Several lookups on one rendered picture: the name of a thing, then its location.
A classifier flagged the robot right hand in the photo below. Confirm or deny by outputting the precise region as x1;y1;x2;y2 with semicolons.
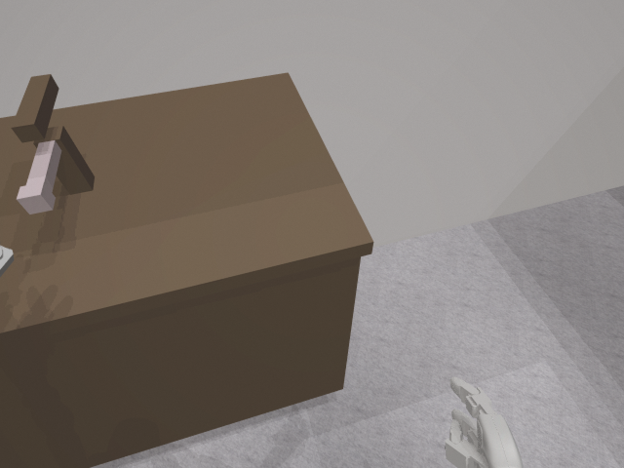
445;377;524;468

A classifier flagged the tap lever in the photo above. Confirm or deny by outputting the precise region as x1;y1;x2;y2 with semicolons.
17;140;61;215

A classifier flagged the counter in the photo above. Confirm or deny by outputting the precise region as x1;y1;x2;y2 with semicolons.
0;72;373;468

